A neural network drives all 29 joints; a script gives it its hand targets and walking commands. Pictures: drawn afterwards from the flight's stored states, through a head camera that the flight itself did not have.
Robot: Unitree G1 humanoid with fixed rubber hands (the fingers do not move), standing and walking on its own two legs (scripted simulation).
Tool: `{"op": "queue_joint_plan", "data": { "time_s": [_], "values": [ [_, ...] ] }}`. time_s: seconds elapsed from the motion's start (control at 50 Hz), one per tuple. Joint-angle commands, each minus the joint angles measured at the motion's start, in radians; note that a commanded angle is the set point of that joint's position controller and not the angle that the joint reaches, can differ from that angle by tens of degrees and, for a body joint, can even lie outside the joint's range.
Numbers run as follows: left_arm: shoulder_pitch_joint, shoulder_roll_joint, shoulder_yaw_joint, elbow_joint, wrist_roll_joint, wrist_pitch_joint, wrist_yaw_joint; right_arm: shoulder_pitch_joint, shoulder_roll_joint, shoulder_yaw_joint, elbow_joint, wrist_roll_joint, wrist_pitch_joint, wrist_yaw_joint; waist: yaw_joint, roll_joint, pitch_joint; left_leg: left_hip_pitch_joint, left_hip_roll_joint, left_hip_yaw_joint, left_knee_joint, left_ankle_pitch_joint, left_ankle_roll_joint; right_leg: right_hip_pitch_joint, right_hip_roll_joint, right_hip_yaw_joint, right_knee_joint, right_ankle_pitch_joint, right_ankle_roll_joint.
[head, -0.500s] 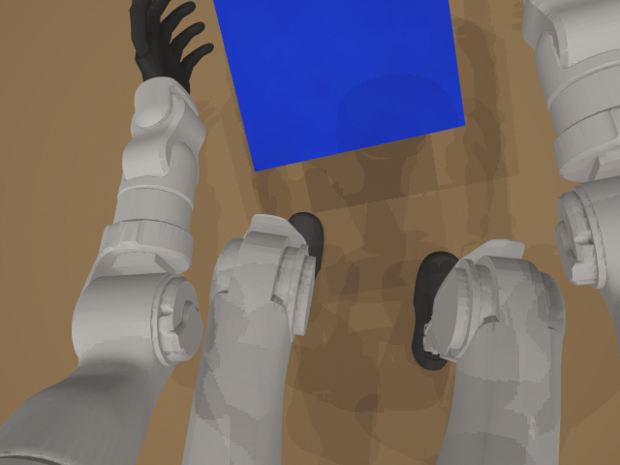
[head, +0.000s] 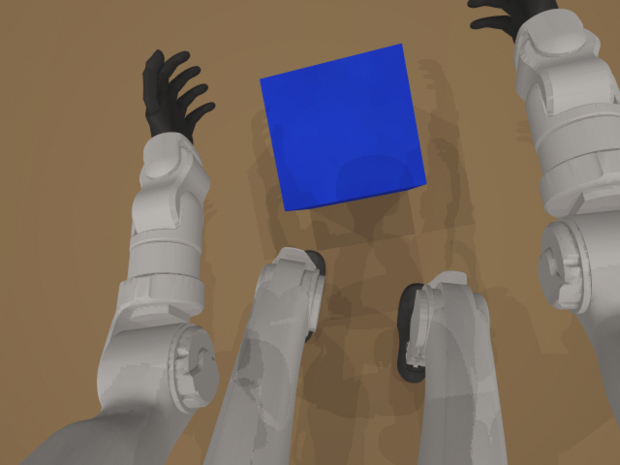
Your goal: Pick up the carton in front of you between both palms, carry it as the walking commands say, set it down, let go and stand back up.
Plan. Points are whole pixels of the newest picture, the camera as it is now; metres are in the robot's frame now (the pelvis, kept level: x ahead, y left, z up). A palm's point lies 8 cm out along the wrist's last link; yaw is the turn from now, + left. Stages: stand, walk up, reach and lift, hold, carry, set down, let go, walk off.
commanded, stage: set down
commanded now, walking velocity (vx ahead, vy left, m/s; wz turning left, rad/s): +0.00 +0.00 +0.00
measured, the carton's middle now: (345, 143) +0.48 +0.06 -0.38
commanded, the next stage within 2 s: let go in 0.36 s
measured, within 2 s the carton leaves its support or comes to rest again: neither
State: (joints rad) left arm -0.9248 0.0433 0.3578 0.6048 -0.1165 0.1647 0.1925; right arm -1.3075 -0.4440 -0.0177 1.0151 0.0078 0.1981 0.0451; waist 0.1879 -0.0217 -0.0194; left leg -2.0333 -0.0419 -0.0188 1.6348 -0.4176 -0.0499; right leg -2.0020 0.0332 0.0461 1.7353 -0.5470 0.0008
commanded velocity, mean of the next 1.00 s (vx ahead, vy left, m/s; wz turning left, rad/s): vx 0.00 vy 0.00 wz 0.00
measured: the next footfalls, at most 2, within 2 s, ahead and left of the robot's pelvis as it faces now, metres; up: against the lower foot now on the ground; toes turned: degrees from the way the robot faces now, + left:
none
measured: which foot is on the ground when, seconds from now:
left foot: down 0.00-1.00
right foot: down 0.00-1.00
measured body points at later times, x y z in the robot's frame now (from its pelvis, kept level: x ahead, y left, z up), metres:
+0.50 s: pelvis +0.03 -0.01 +0.13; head +0.31 -0.02 +0.48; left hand +0.44 +0.23 +0.03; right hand +0.57 -0.15 +0.03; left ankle +0.12 +0.13 -0.47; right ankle +0.08 -0.12 -0.47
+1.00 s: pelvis +0.10 +0.02 +0.24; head +0.24 +0.00 +0.67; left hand +0.33 +0.25 +0.16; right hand +0.40 -0.19 +0.13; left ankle +0.12 +0.13 -0.47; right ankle +0.08 -0.12 -0.47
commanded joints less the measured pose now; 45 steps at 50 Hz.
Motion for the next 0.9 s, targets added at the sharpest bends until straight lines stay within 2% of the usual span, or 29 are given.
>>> {"op": "queue_joint_plan", "data": {
  "time_s": [0.0,0.14,0.32,0.38,0.48,0.56,0.62,0.7,0.74,0.8,0.88],
  "values": [
    [-0.113,0.108,0.020,-0.137,0.007,-0.006,-0.011,-0.298,-0.070,-0.018,-0.156,-0.013,0.000,0.003,0.054,-0.239,-1.109,0.566,-0.044,0.160,-0.176,0.321,-0.039,0.728,0.047,-0.060,-0.229,0.278,0.000],
    [-0.065,0.086,0.034,-0.140,0.033,0.003,-0.039,-0.219,-0.045,-0.064,-0.145,-0.055,0.015,0.016,0.050,-0.220,-1.050,0.630,-0.039,0.165,-0.303,0.353,-0.044,0.804,0.052,-0.051,-0.366,0.325,0.007],
    [-0.024,0.073,0.052,-0.132,0.072,-0.005,-0.067,-0.168,-0.021,-0.102,-0.124,-0.090,0.004,0.037,0.063,-0.195,-0.992,0.757,-0.028,0.156,-0.478,0.400,-0.043,0.926,0.048,-0.027,-0.548,0.386,0.012],
    [0.001,0.058,0.051,-0.125,0.093,-0.013,-0.083,-0.121,-0.001,-0.130,-0.111,-0.113,-0.004,0.037,0.048,-0.180,-0.975,0.805,-0.025,0.152,-0.529,0.409,-0.042,0.960,0.046,-0.022,-0.605,0.405,0.013],
    [0.176,0.062,0.027,-0.141,0.135,-0.041,-0.132,0.083,0.073,-0.178,-0.176,-0.160,-0.022,0.006,0.022,-0.164,-1.047,0.946,-0.027,0.147,-0.603,0.499,-0.030,1.104,0.049,-0.021,-0.691,0.537,0.019],
    [0.333,0.101,-0.019,-0.184,0.169,-0.070,-0.194,0.298,0.171,-0.209,-0.310,-0.183,-0.045,-0.057,0.001,-0.146,-1.044,1.069,-0.030,0.134,-0.666,0.528,-0.012,1.217,0.045,-0.013,-0.770,0.624,0.026],
    [0.419,0.143,-0.059,-0.209,0.177,-0.084,-0.240,0.425,0.222,-0.207,-0.426,-0.176,-0.068,-0.113,-0.009,-0.119,-0.949,1.172,-0.025,0.118,-0.722,0.488,0.003,1.248,0.045,-0.017,-0.848,0.556,0.032],
    [0.548,0.176,-0.135,-0.205,0.157,-0.102,-0.283,0.582,0.246,-0.183,-0.524,-0.143,-0.100,-0.153,-0.021,-0.069,-0.755,1.343,-0.007,0.085,-0.805,0.394,0.020,1.219,0.043,-0.033,-0.961,0.348,0.036],
    [0.626,0.186,-0.173,-0.203,0.140,-0.111,-0.296,0.669,0.251,-0.168,-0.541,-0.127,-0.113,-0.157,-0.030,-0.052,-0.662,1.415,0.000,0.068,-0.847,0.355,0.024,1.220,0.041,-0.040,-1.005,0.272,0.035],
    [0.747,0.203,-0.222,-0.213,0.116,-0.126,-0.304,0.801,0.246,-0.150,-0.544,-0.108,-0.134,-0.152,-0.039,-0.025,-0.562,1.520,0.007,0.041,-0.909,0.340,0.026,1.252,0.036,-0.048,-1.049,0.232,0.027],
    [0.894,0.212,-0.279,-0.254,0.095,-0.144,-0.297,0.967,0.226,-0.139,-0.533,-0.089,-0.167,-0.128,-0.052,0.023,-0.466,1.674,0.016,0.005,-0.968,0.432,0.016,1.306,0.036,-0.054,-1.094,0.268,0.011]
  ]
}}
